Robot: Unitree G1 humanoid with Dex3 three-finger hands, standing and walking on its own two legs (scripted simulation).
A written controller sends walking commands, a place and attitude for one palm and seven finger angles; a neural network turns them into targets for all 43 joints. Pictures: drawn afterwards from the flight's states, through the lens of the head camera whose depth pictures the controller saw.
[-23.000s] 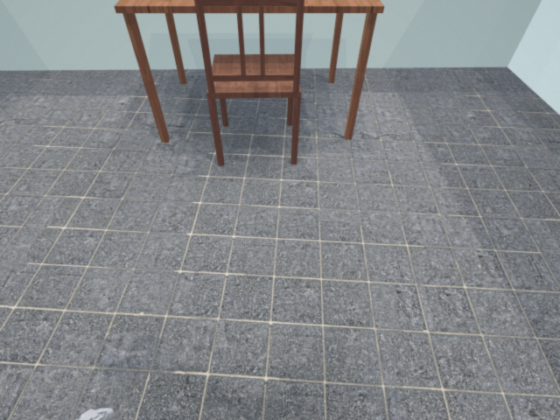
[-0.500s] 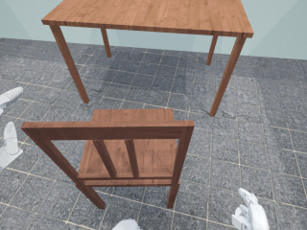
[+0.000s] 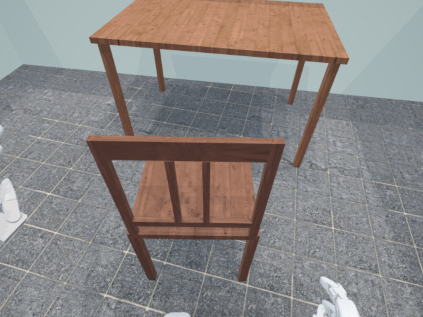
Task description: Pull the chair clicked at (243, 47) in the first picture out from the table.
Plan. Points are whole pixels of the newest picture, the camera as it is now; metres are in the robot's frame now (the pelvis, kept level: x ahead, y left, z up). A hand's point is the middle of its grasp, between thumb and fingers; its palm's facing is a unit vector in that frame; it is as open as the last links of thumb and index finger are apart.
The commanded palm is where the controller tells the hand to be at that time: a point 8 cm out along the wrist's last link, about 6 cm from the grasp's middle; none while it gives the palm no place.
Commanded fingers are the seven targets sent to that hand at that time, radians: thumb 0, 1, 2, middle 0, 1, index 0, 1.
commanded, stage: stop stepping back and stand still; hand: left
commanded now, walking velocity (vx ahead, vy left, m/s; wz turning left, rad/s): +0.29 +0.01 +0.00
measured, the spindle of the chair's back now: (174, 193) +0.43 +0.16 -0.09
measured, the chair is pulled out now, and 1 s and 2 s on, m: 0.56 0.56 0.56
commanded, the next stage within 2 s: let the arm hang, fingers relaxed in 0.60 s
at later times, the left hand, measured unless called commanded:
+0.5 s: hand (11, 250) +0.14 +0.28 +0.17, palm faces +0.43 -0.77 -0.46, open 7.4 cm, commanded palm +0.09 +0.30 +0.19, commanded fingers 0.00 0.90 0.90 -0.20 -0.30 -0.20 -0.30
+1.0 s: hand out of the picture +0.01 +0.18 -0.16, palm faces +0.06 -0.99 -0.16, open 7.0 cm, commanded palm none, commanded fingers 0.00 0.90 0.90 -0.20 -0.30 -0.20 -0.30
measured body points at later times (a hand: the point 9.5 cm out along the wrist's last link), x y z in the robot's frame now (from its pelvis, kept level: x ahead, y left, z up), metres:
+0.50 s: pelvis -0.04 +0.00 +0.01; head -0.06 +0.00 +0.46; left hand +0.11 +0.31 +0.19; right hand +0.10 -0.22 -0.08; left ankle +0.03 +0.11 -0.72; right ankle -0.04 -0.12 -0.72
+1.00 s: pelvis -0.03 +0.00 +0.01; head -0.02 +0.02 +0.46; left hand +0.01 +0.23 -0.15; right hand +0.04 -0.23 -0.13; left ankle +0.03 +0.11 -0.72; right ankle -0.04 -0.12 -0.72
